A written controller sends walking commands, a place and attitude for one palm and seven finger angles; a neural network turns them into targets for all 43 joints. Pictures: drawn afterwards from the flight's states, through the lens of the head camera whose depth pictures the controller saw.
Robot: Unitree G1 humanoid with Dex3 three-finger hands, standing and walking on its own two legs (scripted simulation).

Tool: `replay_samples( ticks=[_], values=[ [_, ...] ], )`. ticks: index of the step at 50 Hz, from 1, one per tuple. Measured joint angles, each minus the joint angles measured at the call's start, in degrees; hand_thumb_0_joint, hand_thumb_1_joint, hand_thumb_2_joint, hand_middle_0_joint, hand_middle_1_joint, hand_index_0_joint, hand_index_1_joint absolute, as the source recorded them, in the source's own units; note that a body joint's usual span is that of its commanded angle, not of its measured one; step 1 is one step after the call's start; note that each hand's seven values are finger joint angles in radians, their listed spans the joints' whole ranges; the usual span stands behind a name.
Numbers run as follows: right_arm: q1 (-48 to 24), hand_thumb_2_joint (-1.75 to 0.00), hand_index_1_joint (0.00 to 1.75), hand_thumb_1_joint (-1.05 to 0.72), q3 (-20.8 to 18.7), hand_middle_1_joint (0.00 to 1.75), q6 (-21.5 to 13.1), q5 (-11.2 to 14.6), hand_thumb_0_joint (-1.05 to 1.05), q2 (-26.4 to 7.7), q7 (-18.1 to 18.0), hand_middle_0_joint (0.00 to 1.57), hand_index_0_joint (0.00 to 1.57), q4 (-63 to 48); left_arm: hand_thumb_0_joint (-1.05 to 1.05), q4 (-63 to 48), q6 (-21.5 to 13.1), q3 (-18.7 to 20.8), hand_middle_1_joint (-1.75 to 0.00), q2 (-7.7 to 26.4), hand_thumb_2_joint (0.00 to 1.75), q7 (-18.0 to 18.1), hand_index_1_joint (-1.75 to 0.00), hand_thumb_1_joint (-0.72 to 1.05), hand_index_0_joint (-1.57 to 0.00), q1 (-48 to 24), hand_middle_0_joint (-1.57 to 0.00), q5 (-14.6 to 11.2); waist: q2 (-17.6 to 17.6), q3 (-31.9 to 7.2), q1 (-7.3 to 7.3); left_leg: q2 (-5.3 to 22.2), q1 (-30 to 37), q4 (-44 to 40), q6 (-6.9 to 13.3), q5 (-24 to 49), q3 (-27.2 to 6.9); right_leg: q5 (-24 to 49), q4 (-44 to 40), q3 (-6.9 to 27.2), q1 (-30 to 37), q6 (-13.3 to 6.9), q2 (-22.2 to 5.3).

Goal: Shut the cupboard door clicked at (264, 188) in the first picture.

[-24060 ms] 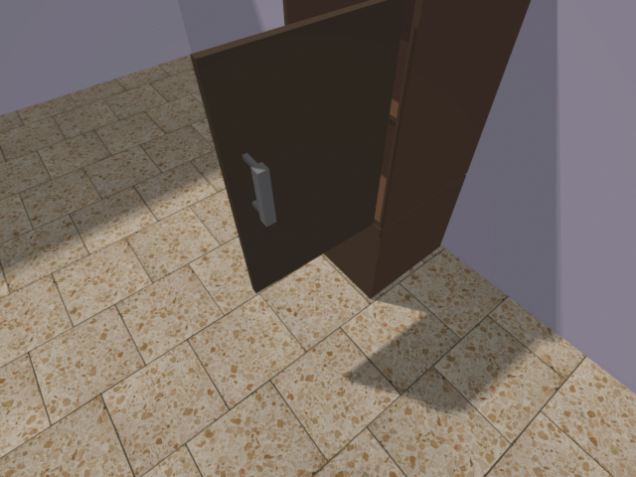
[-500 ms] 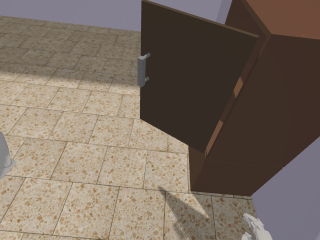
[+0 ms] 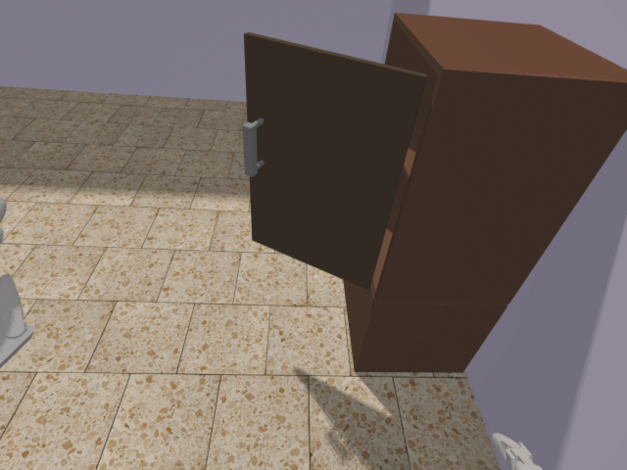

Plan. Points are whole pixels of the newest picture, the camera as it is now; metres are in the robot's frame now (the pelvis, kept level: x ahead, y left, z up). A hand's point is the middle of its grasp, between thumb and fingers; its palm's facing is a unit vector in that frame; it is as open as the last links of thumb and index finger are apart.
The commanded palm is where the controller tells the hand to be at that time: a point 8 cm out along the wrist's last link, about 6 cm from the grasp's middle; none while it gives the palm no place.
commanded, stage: stop stepping back and stand still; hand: left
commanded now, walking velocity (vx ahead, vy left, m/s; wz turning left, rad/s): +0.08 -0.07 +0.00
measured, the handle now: (255, 147) +0.83 +0.17 +0.02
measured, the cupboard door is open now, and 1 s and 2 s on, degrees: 61 61 61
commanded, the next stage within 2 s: let the arm hang, fingers relaxed in 1.06 s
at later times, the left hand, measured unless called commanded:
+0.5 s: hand out of the picture +0.10 +0.31 +0.17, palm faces +0.49 -0.83 -0.27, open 7.4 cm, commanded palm +0.03 +0.33 +0.19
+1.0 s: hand out of the picture +0.06 +0.34 +0.18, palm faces +0.47 -0.78 -0.42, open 7.4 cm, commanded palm -0.02 +0.37 +0.19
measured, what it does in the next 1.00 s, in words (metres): walks backwards: left foot, then right foot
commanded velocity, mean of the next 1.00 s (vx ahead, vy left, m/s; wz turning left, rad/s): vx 0.15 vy -0.10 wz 0.00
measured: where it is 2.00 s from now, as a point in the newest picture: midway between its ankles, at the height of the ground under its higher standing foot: outside the picture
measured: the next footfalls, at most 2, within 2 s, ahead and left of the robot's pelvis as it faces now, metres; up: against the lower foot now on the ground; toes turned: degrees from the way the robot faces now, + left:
left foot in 0.34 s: +0.05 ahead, +0.10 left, +0.00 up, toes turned +0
right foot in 0.60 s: -0.07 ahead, -0.02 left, +0.00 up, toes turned -2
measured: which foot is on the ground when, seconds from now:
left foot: down 0.00-0.22, up 0.24-0.32, down 0.34-0.58, up 0.60-0.86, down 0.88-1.00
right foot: down 0.00-0.34, up 0.36-0.58, down 0.60-1.00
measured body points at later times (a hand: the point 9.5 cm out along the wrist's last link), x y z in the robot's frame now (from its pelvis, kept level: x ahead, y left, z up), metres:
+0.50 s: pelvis -0.11 +0.03 +0.01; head -0.16 +0.07 +0.45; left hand +0.07 +0.35 +0.19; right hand +0.03 -0.18 -0.06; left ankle +0.01 +0.10 -0.72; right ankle -0.11 -0.07 -0.67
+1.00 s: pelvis -0.14 +0.07 +0.00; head -0.16 +0.08 +0.45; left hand +0.03 +0.38 +0.20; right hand -0.01 -0.17 -0.08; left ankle -0.13 +0.21 -0.73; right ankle -0.13 -0.02 -0.71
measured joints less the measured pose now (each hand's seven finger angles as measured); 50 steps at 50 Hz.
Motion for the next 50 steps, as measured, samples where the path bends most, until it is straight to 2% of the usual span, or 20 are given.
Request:
replay_samples(
  ticks=[4, 6, 9, 11, 12, 15, 17, 20, 23, 26, 29, 30, 32, 34, 36, 38, 43, 45, 47, 50],
  values=[
    [1.7, -0.90, 0.30, -0.90, 0.2, 0.30, -1.4, -0.1, 0.01, 0.3, -0.5, 0.20, 0.20, 1.7, 0.01, 4.0, 2.7, -0.9, -0.30, -4.5, 0.90, 1.3, -0.31, 0.89, -0.21, -3.0, -0.21, 0.6, -0.9, 1.0, -0.36, -1.2, 1.7, -5.5, 0.4, 1.0, 0.1, -1.9, -0.6, 1.1, -0.5, -0.5, -0.3],
    [2.0, -0.90, 0.29, -0.90, 0.5, 0.30, -2.9, -0.4, 0.01, 1.3, -0.2, 0.20, 0.20, 1.4, 0.01, 3.0, 3.6, -1.8, -0.30, -5.3, 0.90, 1.2, -0.30, 0.89, -0.20, -3.7, -0.21, 0.8, -1.5, 2.4, -0.95, -1.8, 2.2, -9.0, -0.6, 1.2, -0.3, -2.0, -1.4, 1.9, -1.1, -1.1, -0.1],
    [1.7, -0.90, 0.30, -0.90, 1.1, 0.30, -4.6, -0.9, 0.01, 3.0, 0.9, 0.20, 0.20, 0.6, 0.01, -1.8, 3.6, -2.8, -0.30, -4.1, 0.90, 0.4, -0.30, 0.89, -0.20, -1.7, -0.21, 0.9, -1.8, 4.2, -2.22, -1.7, 1.8, -11.5, -2.3, -0.4, -0.3, -0.2, -3.2, 1.0, -1.7, -1.6, -0.2],
    [1.5, -0.90, 0.30, -0.90, 1.3, 0.30, -4.8, -1.3, 0.01, 3.9, 1.5, 0.21, 0.21, 0.2, 0.01, -5.5, 2.8, -2.7, -0.30, -2.0, 0.90, -0.1, -0.30, 0.89, -0.20, 1.2, -0.21, 0.7, -1.7, 4.8, -2.55, -1.1, -0.2, -8.1, -3.2, -5.2, 0.4, 1.7, -3.1, -0.6, -2.3, -1.8, -0.6],
    [1.4, -0.90, 0.30, -0.90, 1.3, 0.30, -4.6, -1.6, 0.01, 4.1, 1.7, 0.21, 0.21, 0.3, 0.01, -7.1, 2.3, -2.2, -0.30, -1.0, 0.90, -0.2, -0.30, 0.89, -0.20, 2.7, -0.21, 0.6, -1.6, 4.7, -2.05, -1.0, -1.8, -3.6, -3.7, -7.8, 0.4, 2.3, -2.2, -1.1, -2.9, -2.0, -0.8],
    [1.6, -0.90, 0.30, -0.90, 1.3, 0.30, -3.1, -1.9, 0.01, 3.9, 1.6, 0.21, 0.21, 1.8, 0.01, -8.7, 1.5, -0.8, -0.30, -0.3, 0.90, 0.7, -0.31, 0.89, -0.21, 5.1, -0.22, 1.0, -1.9, 2.2, 1.79, -0.2, -2.0, 10.4, -3.7, -12.6, 0.5, 1.4, 2.8, -1.5, -5.5, -2.2, -2.5],
    [1.9, -0.90, 0.30, -0.90, 1.4, 0.30, -3.0, -1.8, 0.01, 2.8, 1.1, 0.21, 0.21, 2.3, 0.01, -6.1, 1.5, -0.6, -0.30, -1.6, 0.90, 1.6, -0.31, 0.89, -0.21, 1.2, -0.22, 1.5, -0.6, 0.7, 3.21, 0.9, 1.4, 7.8, -2.3, -15.7, -0.1, -3.1, 7.7, -3.1, -7.8, -1.3, -3.5],
    [-0.5, -0.90, 0.30, -0.90, 1.4, 0.30, -4.0, -1.0, 0.01, 3.2, 0.6, 0.21, 0.21, 3.5, 0.01, 1.7, 3.2, -0.6, -0.30, -4.7, 0.90, 2.7, -0.31, 0.89, -0.21, -10.1, -0.21, 1.9, -0.1, 3.3, 2.47, 0.0, 1.2, 7.3, 0.3, -5.6, 0.0, -7.3, 21.7, -0.9, -12.8, -0.9, -2.5],
    [-1.8, -0.90, 0.30, -0.90, 2.4, 0.30, -4.4, -0.9, 0.01, 5.6, 2.0, 0.21, 0.21, 3.4, 0.01, 5.0, 5.9, -0.8, -0.30, -6.0, 0.90, 2.3, -0.30, 0.89, -0.20, -12.8, -0.21, 1.9, -1.2, 4.2, 0.72, -0.2, 3.5, 1.9, -0.1, -3.0, 0.6, -5.2, 29.3, -0.5, -15.6, -1.2, -0.2],
    [-1.1, -0.90, 0.30, -0.90, 3.5, 0.30, -4.4, -1.4, 0.01, 7.4, 3.3, 0.21, 0.21, 1.5, 0.01, 0.7, 7.3, -2.9, -0.30, -6.4, 0.90, 1.4, -0.30, 0.90, -0.20, -6.8, -0.20, 1.7, -1.5, 3.5, -0.71, 0.5, 5.6, -5.1, -1.3, -2.6, 1.5, -5.3, 22.7, -4.1, -12.8, -2.0, 1.8],
    [-0.1, -0.90, 0.30, -0.90, 3.8, 0.30, -3.7, -2.0, 0.01, 7.7, 3.4, 0.21, 0.21, -1.2, 0.01, -5.2, 6.8, -4.4, -0.30, -3.9, 0.90, 0.6, -0.30, 0.89, -0.20, 0.1, -0.21, 1.7, -1.8, 2.5, -1.30, 0.4, 3.8, -5.7, -2.7, -8.0, 2.5, -7.3, 6.6, -6.9, -5.1, -3.6, 2.9],
    [0.0, -0.90, 0.30, -0.90, 3.6, 0.30, -3.5, -1.9, 0.01, 7.7, 3.5, 0.21, 0.21, -2.2, 0.01, -7.4, 6.5, -3.5, -0.30, -1.9, 0.90, 0.4, -0.30, 0.89, -0.20, 1.6, -0.21, 1.8, -3.4, 2.2, -0.74, -0.7, 0.6, -1.2, -3.2, -11.3, 3.8, -7.7, 1.0, -5.2, -3.3, -5.6, 1.7],
    [-1.7, -0.90, 0.30, -0.90, 2.8, 0.30, -2.8, -2.1, 0.01, 6.3, 3.3, 0.21, 0.21, -0.9, 0.01, -8.8, 5.0, -2.1, -0.30, -0.3, 0.90, 0.0, -0.30, 0.89, -0.21, 1.3, -0.21, 1.7, -3.1, 3.3, 1.51, 0.0, -5.6, 14.1, -3.9, -13.8, 3.0, 4.5, 0.2, -5.0, -5.5, -7.4, 1.1],
    [-1.8, -0.90, 0.30, -0.90, 1.9, 0.30, -1.8, -2.0, 0.01, 5.1, 3.1, 0.21, 0.21, 1.6, 0.01, -7.1, 3.5, -1.0, -0.30, 0.2, 0.90, 0.4, -0.31, 0.89, -0.21, -0.7, -0.22, 1.9, -2.7, 3.2, 2.53, 0.9, -8.3, 24.2, -3.9, -13.5, 1.9, 6.5, 1.3, -5.4, -6.4, -7.1, 0.6],
    [-0.7, -0.90, 0.30, -0.90, 1.2, 0.30, -1.1, -1.6, 0.01, 4.0, 2.5, 0.21, 0.21, 2.9, 0.01, -3.7, 2.7, -0.4, -0.30, -1.0, 0.90, 1.2, -0.31, 0.88, -0.21, -2.6, -0.22, 1.9, -2.7, 1.9, 2.78, 2.2, -7.9, 26.5, -3.7, -12.5, 2.0, 6.0, 0.6, -5.5, -6.3, -6.1, -0.4],
    [0.7, -0.90, 0.30, -0.90, 0.6, 0.30, -1.1, -1.3, 0.01, 2.8, 1.8, 0.21, 0.21, 3.3, 0.01, -0.5, 2.8, -0.4, -0.30, -3.0, 0.90, 2.1, -0.31, 0.89, -0.21, -4.3, -0.22, 2.0, -2.5, 1.0, 2.63, 3.5, -5.1, 22.9, -3.2, -13.0, 2.8, 6.3, -0.2, -5.7, -6.2, -5.4, -1.7],
    [2.7, -0.90, 0.30, -0.90, -0.4, 0.30, -2.5, -1.3, 0.01, 0.0, 0.0, 0.21, 0.21, 2.9, 0.01, 1.1, 4.2, -3.1, -0.30, -6.8, 0.90, 3.4, -0.30, 0.89, -0.20, -5.1, -0.21, 2.2, -1.6, 1.3, 1.58, 5.3, 7.4, 3.6, -2.0, -13.7, 5.1, 4.4, 3.6, -6.5, -7.6, -3.3, -4.2],
    [1.8, -0.90, 0.30, -0.90, -0.8, 0.30, -3.0, -1.1, 0.01, 0.0, -0.3, 0.21, 0.21, 2.3, 0.01, -0.6, 4.3, -3.3, -0.30, -6.4, 0.90, 3.4, -0.30, 0.89, -0.20, -4.9, -0.21, 1.9, -2.0, 3.1, 0.70, 4.9, 8.8, 0.7, -3.3, -7.6, 5.0, 1.7, 9.0, -5.8, -9.6, -2.1, -4.8],
    [0.4, -0.90, 0.30, -0.90, -0.6, 0.30, -3.3, -1.1, 0.01, 1.8, 0.1, 0.21, 0.21, 2.5, 0.01, -1.0, 3.9, -2.3, -0.30, -5.0, 0.90, 3.0, -0.30, 0.89, -0.20, -4.3, -0.21, 1.9, -3.5, 4.5, 0.15, 4.1, 9.1, 1.9, -4.0, -8.1, 5.8, -2.7, 14.8, -3.2, -11.9, -1.2, -4.4],
    [0.0, -0.90, 0.29, -0.90, 0.4, 0.30, -4.3, -1.4, 0.01, 4.4, 1.4, 0.20, 0.20, 1.9, 0.01, -2.3, 3.8, -0.9, -0.30, -3.1, 0.90, 2.2, -0.30, 0.89, -0.20, -3.0, -0.21, 2.1, -3.4, 5.4, -0.87, 4.4, 10.1, 0.4, -4.3, -8.5, 5.3, -2.4, 15.8, -3.1, -12.9, -0.5, -3.2]
  ],
)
